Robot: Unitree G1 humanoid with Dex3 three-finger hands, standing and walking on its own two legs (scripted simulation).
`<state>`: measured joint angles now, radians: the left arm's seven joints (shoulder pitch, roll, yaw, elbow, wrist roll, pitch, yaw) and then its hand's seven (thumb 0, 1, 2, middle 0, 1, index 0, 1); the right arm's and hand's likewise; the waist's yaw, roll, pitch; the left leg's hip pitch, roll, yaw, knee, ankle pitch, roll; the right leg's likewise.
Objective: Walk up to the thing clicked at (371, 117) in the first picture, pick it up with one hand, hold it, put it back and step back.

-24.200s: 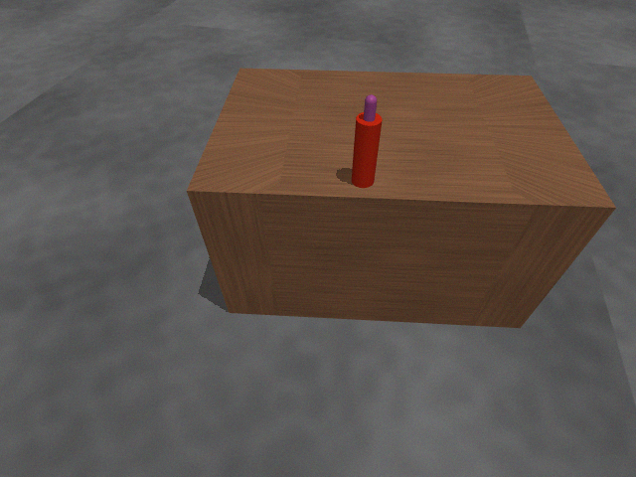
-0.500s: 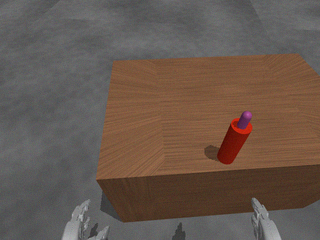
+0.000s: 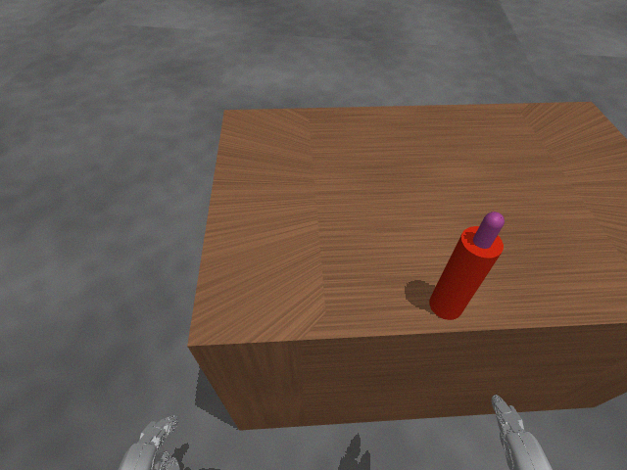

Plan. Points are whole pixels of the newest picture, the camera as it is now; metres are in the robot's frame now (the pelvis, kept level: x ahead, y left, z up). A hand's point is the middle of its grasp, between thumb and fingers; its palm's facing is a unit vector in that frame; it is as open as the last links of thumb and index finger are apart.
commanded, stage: home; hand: right
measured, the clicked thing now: (467, 266) +0.42 -0.22 -0.02
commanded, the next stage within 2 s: stand in 1.94 s
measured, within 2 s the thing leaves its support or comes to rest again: neither
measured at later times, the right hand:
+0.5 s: hand out of the picture +0.06 -0.25 -0.11, palm faces -0.06 +0.93 -0.36, open 17.5 cm
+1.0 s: hand out of the picture +0.03 -0.26 -0.11, palm faces -0.05 +0.93 -0.36, open 17.4 cm
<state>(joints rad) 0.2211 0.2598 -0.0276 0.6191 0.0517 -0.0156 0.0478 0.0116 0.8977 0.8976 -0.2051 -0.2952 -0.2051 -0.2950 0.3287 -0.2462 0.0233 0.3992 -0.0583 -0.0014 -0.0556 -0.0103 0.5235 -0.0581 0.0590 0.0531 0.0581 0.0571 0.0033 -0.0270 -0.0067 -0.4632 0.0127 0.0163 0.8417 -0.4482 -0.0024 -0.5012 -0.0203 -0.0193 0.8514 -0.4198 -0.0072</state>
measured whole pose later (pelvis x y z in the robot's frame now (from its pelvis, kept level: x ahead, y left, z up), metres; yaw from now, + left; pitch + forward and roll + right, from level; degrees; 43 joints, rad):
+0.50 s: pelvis -0.01 +0.00 +0.04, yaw +0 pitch -3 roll +0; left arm 0.18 0.35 -0.01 1.04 0.02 0.00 0.00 0.01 0.90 0.90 -0.20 -0.30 -0.20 -0.30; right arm 0.20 -0.34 0.02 1.00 -0.03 -0.02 -0.01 -0.01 0.54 -0.05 0.06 0.05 0.06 0.05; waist 0.01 -0.02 0.03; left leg -0.17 0.02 0.01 0.49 -0.26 -0.01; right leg -0.20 0.00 -0.03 0.48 -0.23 -0.01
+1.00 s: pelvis -0.02 +0.00 +0.05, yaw +0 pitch -3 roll +0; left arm 0.15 0.35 -0.01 1.16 0.01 0.00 -0.01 0.01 0.90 0.90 -0.20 -0.30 -0.20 -0.30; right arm 0.18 -0.34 0.01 1.13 -0.02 -0.01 -0.01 -0.01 0.53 -0.05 0.06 0.05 0.06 0.06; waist 0.01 -0.01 0.05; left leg -0.13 0.02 0.01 0.37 -0.19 -0.01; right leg -0.16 0.00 -0.03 0.36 -0.16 -0.01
